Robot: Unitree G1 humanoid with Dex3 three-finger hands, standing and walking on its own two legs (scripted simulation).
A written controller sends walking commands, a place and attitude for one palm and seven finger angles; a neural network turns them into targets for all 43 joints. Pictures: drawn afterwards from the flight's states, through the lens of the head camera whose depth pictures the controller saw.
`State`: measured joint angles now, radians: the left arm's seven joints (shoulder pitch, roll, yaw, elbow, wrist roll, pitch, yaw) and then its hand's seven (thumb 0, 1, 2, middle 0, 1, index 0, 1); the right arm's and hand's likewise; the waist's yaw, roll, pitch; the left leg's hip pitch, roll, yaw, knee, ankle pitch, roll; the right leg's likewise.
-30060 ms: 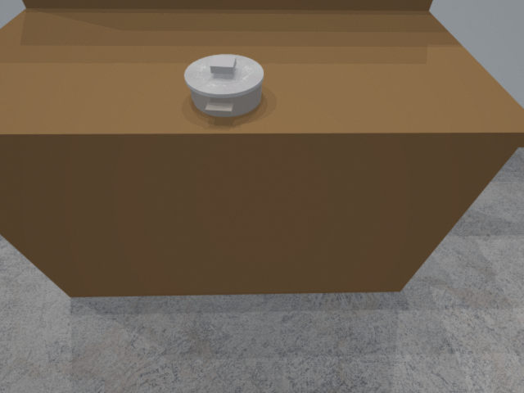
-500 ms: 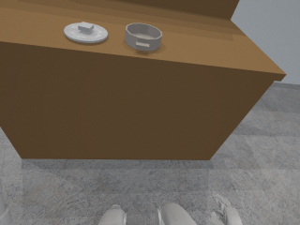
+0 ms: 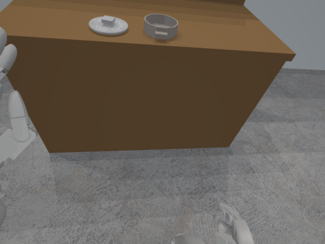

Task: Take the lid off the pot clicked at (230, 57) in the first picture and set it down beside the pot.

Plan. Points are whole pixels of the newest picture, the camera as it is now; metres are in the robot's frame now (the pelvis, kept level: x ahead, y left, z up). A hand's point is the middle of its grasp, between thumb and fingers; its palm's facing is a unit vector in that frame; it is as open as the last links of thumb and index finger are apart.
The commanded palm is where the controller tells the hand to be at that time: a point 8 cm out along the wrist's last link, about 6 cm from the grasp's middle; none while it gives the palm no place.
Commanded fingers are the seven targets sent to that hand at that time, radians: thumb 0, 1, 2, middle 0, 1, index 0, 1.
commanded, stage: stop stepping back and stand still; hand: left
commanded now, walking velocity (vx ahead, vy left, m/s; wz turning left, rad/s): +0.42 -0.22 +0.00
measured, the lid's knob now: (108, 20) +0.96 +0.25 +0.10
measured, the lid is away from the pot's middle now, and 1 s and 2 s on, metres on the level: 0.23 0.23 0.23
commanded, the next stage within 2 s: let the arm hang, fingers relaxed in 0.74 s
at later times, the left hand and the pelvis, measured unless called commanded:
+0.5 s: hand out of the picture +0.03 +0.20 -0.21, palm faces +0.12 -0.98 -0.18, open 7.1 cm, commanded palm none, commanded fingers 0.00 0.90 0.90 -0.20 -0.30 -0.20 -0.30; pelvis +0.02 +0.03 -0.04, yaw +6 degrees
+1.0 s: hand out of the picture +0.04 +0.23 -0.18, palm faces +0.06 -0.96 -0.28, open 7.3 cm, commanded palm none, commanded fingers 0.00 0.90 0.90 -0.20 -0.30 -0.20 -0.30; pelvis +0.02 +0.03 -0.01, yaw +6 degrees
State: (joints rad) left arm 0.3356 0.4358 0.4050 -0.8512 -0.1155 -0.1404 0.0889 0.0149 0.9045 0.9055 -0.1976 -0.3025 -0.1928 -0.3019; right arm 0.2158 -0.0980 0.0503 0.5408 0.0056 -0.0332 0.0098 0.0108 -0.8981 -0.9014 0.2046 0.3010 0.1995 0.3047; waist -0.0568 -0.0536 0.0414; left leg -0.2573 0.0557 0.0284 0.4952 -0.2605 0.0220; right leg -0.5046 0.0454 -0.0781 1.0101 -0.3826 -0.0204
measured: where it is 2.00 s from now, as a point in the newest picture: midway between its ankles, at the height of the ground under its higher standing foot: outside the picture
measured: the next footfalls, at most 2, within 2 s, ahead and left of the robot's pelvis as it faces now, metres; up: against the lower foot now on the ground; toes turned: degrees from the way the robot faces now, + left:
right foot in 0.20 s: -0.01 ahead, -0.13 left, -0.01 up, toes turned +2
left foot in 0.42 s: +0.07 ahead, +0.18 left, -0.01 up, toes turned +14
